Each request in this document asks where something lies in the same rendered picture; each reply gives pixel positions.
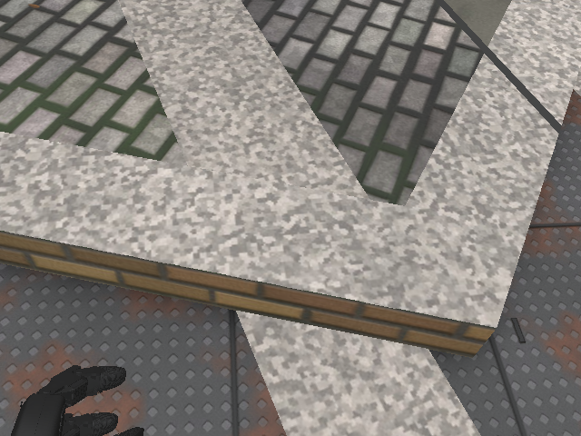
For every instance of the left robot hand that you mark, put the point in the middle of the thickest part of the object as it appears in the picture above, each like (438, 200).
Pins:
(43, 413)

